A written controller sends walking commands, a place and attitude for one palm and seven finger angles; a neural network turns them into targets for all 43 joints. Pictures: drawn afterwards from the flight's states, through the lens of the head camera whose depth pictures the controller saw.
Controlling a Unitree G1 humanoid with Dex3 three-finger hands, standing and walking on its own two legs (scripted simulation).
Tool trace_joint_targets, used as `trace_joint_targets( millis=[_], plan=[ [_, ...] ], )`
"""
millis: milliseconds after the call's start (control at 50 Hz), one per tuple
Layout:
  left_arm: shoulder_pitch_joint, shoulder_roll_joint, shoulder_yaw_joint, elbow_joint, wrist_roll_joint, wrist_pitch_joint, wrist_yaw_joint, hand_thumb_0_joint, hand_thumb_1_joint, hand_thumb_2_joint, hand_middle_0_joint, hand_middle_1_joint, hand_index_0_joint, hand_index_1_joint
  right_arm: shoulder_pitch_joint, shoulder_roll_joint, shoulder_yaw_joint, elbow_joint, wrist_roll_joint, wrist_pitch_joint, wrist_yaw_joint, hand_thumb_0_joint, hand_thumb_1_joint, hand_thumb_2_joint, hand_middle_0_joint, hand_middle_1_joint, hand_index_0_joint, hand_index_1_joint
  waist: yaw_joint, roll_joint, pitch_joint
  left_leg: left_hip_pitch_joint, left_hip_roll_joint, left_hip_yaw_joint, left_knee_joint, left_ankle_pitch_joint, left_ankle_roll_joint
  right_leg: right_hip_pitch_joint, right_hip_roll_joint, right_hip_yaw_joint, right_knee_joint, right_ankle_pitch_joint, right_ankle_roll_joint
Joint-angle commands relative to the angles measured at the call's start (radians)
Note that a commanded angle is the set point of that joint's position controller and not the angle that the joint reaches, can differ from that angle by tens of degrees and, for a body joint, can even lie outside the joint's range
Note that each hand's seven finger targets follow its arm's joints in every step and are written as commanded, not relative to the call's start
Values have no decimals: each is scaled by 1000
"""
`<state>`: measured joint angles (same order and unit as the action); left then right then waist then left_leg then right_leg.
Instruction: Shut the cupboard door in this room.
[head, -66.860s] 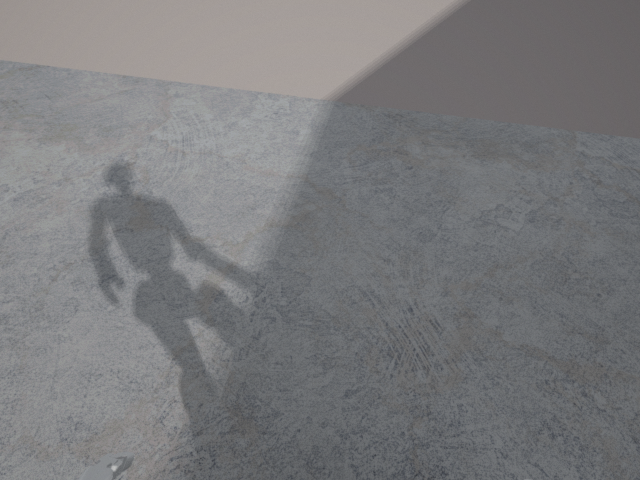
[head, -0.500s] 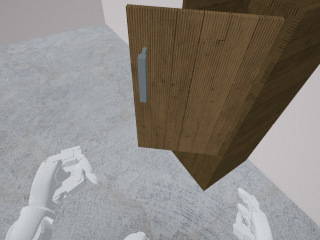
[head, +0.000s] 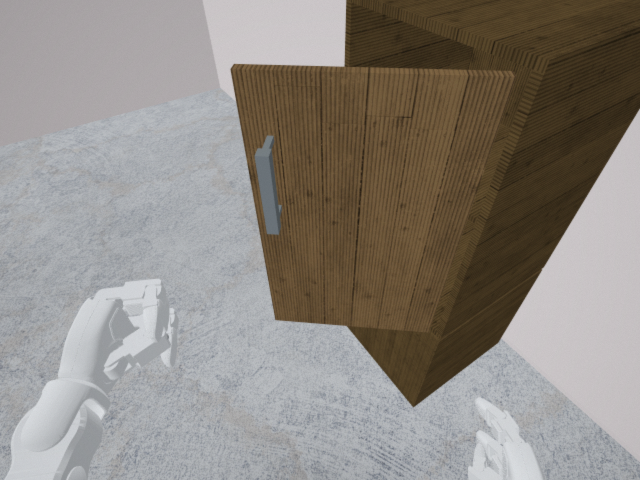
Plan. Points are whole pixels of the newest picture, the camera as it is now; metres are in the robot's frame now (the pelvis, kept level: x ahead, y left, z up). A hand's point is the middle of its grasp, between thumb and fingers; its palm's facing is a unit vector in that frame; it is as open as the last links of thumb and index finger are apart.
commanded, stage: raise the hand and make a fist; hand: left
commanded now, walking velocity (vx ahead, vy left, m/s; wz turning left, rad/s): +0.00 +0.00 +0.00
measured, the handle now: (271, 186) +0.51 +0.12 +0.11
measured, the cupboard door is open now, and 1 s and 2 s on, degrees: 51 51 51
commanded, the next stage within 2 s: bring the fist close to the handle in 0.30 s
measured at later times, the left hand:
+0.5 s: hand (189, 349) +0.22 +0.16 +0.11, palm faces -0.01 -1.00 -0.05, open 3.1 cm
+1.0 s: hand (239, 270) +0.33 +0.13 +0.12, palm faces -0.06 -1.00 -0.02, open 3.1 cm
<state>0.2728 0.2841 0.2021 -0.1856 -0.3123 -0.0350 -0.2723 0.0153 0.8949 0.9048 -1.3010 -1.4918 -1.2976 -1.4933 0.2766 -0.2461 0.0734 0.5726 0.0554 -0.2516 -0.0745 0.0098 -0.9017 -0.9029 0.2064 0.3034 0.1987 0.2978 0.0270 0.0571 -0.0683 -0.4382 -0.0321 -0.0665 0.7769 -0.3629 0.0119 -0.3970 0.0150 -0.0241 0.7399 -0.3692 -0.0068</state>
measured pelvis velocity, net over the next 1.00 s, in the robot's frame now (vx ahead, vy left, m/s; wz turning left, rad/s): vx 0.01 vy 0.00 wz -0.02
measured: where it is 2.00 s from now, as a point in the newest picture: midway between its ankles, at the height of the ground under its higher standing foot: outside the picture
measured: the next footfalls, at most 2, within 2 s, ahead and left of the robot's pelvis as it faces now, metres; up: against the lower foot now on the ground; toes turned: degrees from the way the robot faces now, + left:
none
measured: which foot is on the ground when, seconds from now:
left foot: down 0.00-1.00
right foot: down 0.00-1.00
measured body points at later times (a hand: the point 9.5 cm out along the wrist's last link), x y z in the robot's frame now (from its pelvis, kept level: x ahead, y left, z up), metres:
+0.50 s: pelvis -0.01 -0.03 +0.00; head -0.02 -0.05 +0.45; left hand +0.22 +0.22 +0.12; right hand +0.17 -0.26 -0.07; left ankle +0.03 +0.11 -0.71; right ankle +0.01 -0.12 -0.71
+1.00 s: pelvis +0.01 +0.00 +0.00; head +0.02 -0.01 +0.45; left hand +0.33 +0.19 +0.12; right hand +0.16 -0.22 -0.09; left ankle +0.03 +0.11 -0.71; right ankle +0.01 -0.12 -0.71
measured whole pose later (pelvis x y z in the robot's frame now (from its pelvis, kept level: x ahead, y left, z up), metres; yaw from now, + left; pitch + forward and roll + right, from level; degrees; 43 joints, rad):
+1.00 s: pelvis +0.01 +0.00 +0.00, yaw -1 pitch +3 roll +0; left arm -0.09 0.18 0.07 0.08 -0.20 -0.03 -0.10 0.02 0.90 0.90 -1.30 -1.50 -1.30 -1.50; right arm 0.26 -0.23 0.06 0.61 0.04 -0.21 -0.05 0.01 -0.90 -0.90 0.20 0.30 0.20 0.30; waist 0.00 0.04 -0.04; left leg -0.44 -0.04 -0.03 0.74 -0.36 0.02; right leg -0.42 0.01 0.01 0.74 -0.37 0.00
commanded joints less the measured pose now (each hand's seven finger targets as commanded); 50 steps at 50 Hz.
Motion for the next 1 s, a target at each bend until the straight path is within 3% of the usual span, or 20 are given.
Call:
trace_joint_targets(
  millis=[0,120,180,300,320,380,420,500,520,560,600,620,700,720,780,800,840,900,920,980],
  plan=[
    [-85,127,85,-182,-34,-35,-3,0,900,900,-1300,-1500,-1300,-1500,-121,-114,-62,-183,6,-64,-8,0,-900,-900,200,300,200,300,19,-47,-88,32,6,13,-152,122,14,61,-2,-8,-141,136,-10],
    [-134,156,108,-231,-23,-129,38,0,900,900,-1300,-1500,-1300,-1500,-112,-107,-67,-171,-4,-77,-5,0,-900,-900,200,300,200,300,12,-65,-107,18,0,26,-119,121,17,74,-16,45,-155,107,-1],
    [-131,128,68,-205,-11,-156,32,0,900,900,-1300,-1500,-1300,-1500,-112,-104,-67,-161,0,-85,-3,0,-900,-900,200,300,200,300,0,-33,-79,10,-3,33,-113,89,16,50,-23,65,-170,59,1],
    [-109,139,67,-170,-17,-130,6,0,900,900,-1300,-1500,-1300,-1500,-119,-110,-68,-163,3,-84,-10,0,-900,-900,200,300,200,300,3,-57,-64,-19,-5,37,-89,55,18,54,-50,123,-203,6,18],
    [-99,157,88,-156,-20,-122,7,0,900,900,-1300,-1500,-1300,-1500,-117,-114,-68,-160,2,-81,-12,0,-900,-900,200,300,200,300,3,-93,-58,-33,-4,34,-81,52,19,61,-56,136,-208,4,25],
    [-118,144,96,-170,-32,-121,10,0,900,900,-1300,-1500,-1300,-1500,-125,-110,-68,-171,2,-79,-14,0,-900,-900,200,300,200,300,8,-116,-76,-34,-4,35,-83,57,17,69,-59,133,-204,13,29],
    [-197,165,112,-150,-35,-129,20,0,900,900,-1300,-1500,-1300,-1500,-126,-112,-67,-155,3,-76,-18,0,-900,-900,200,300,200,300,-3,-116,-49,-43,-2,31,-76,47,17,50,-59,145,-212,-5,32],
    [-316,112,42,-106,-20,-143,24,0,900,900,-1300,-1500,-1300,-1500,-121,-112,-67,-142,7,-82,-24,0,-900,-900,200,300,200,300,-23,-66,-56,0,1,33,-97,58,22,14,-38,100,-197,-6,17],
    [-343,123,38,-98,-12,-143,24,0,900,900,-1300,-1500,-1300,-1500,-118,-116,-68,-135,8,-84,-25,0,-900,-900,200,300,200,300,-27,-62,-62,9,2,30,-98,62,24,11,-34,97,-194,-5,13],
    [-384,81,-21,-96,1,-139,20,0,900,900,-1300,-1500,-1300,-1500,-111,-114,-67,-133,9,-90,-25,0,-900,-900,200,300,200,300,-28,-29,-98,50,4,23,-121,79,26,14,-23,56,-168,46,5],
    [-392,79,-25,-56,7,-119,24,0,900,900,-1300,-1500,-1300,-1500,-105,-117,-68,-131,8,-91,-27,0,-900,-900,200,300,200,300,-26,-50,-116,57,4,22,-126,90,27,19,-19,43,-161,80,6],
    [-381,112,7,-14,12,-107,31,0,900,900,-1300,-1500,-1300,-1500,-100,-122,-68,-123,5,-86,-27,0,-900,-900,200,300,200,300,-19,-87,-109,38,5,19,-125,93,27,27,-18,46,-162,79,6],
    [-486,67,-25,-16,36,-84,74,0,900,900,-1300,-1500,-1300,-1500,-115,-111,-63,-130,6,-71,-16,0,-900,-900,200,300,200,300,-12,-5,-140,87,7,19,-159,118,19,22,-11,1,-129,127,-6],
    [-487,88,-3,-24,42,-81,93,0,900,900,-1300,-1500,-1300,-1500,-111,-112,-63,-131,1,-68,-12,0,-900,-900,200,300,200,300,-1,-15,-167,92,11,14,-159,141,17,38,-8,-4,-118,147,-9],
    [-525,40,-37,-33,60,-81,132,0,900,900,-1300,-1500,-1300,-1500,-111,-103,-62,-135,-4,-57,3,0,-900,-900,200,300,200,300,-3,-12,-206,124,14,20,-158,214,11,52,-8,-18,-95,229,-12],
    [-520,55,-18,-14,66,-79,146,0,900,900,-1300,-1500,-1300,-1500,-106,-104,-63,-131,-6,-51,7,0,-900,-900,200,300,200,300,3,-18,-208,121,17,17,-160,221,7,54,-5,-22,-90,235,-15],
    [-541,38,-40,23,83,-75,161,0,900,900,-1300,-1500,-1300,-1500,-101,-106,-64,-125,-8,-36,13,0,-900,-900,200,300,200,300,-10,-57,-191,112,22,21,-159,230,9,47,-4,-24,-93,244,-12],
    [-604,-18,-102,28,103,-68,174,0,900,900,-1300,-1500,-1300,-1500,-103,-104,-67,-124,-8,-22,23,0,-900,-900,200,300,200,300,-19,-6,-192,135,25,18,-160,238,2,28,-3,-28,-87,242,-17],
    [-592,5,-85,54,109,-60,183,0,900,900,-1300,-1500,-1300,-1500,-96,-110,-67,-122,-10,-17,24,0,-900,-900,200,300,200,300,-18,-50,-188,123,28,13,-159,240,5,34,-2,-29,-89,243,-16],
    [-690,-17,-108,74,119,-49,193,0,900,900,-1300,-1500,-1300,-1500,-98,-108,-70,-115,-9,4,23,0,-900,-900,200,300,200,300,-34,-38,-198,139,28,16,-155,237,3,21,-1,-26,-92,245,-16]
  ],
)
